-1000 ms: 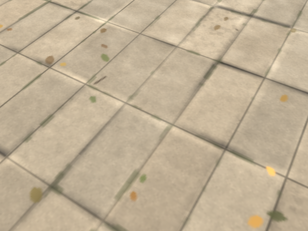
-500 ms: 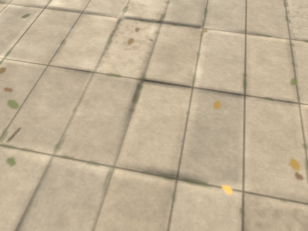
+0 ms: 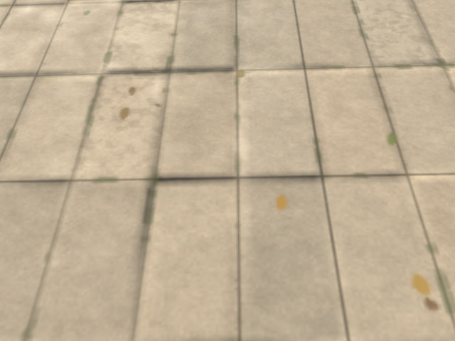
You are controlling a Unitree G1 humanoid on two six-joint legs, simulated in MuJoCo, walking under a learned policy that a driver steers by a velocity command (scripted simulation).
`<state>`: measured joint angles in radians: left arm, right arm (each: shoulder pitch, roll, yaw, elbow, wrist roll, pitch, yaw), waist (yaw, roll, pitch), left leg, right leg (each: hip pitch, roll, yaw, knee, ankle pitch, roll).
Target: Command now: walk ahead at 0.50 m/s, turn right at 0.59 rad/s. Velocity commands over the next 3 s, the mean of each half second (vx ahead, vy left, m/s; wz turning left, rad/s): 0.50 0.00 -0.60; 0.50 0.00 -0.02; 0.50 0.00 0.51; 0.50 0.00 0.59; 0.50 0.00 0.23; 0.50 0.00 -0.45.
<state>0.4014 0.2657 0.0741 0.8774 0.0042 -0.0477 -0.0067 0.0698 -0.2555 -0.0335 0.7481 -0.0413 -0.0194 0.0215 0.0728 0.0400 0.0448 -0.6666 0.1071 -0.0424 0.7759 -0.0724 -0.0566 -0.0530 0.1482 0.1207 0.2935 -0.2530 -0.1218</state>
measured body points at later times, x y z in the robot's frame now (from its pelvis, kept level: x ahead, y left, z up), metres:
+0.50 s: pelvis +0.27 +0.04 +0.00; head +0.30 +0.04 +0.45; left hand +0.51 +0.23 -0.11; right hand +0.19 -0.23 -0.12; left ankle +0.23 +0.14 -0.74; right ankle +0.34 -0.13 -0.68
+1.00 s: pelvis +0.51 -0.09 +0.00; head +0.52 -0.11 +0.45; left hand +0.59 +0.16 -0.13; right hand +0.51 -0.37 -0.14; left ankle +0.65 +0.03 -0.67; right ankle +0.43 -0.13 -0.74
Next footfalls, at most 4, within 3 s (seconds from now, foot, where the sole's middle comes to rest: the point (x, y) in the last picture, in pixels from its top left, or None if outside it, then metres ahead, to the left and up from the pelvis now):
0.14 left None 0.27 0.14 -0.78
0.68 right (316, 339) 0.47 -0.15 -0.78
1.22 left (283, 235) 0.80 -0.06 -0.78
1.74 right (325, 163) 1.11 -0.22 -0.78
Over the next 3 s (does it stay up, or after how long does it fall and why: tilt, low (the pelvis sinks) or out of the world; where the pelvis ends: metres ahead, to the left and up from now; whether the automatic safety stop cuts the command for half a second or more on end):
stays up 1.54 0.08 -0.01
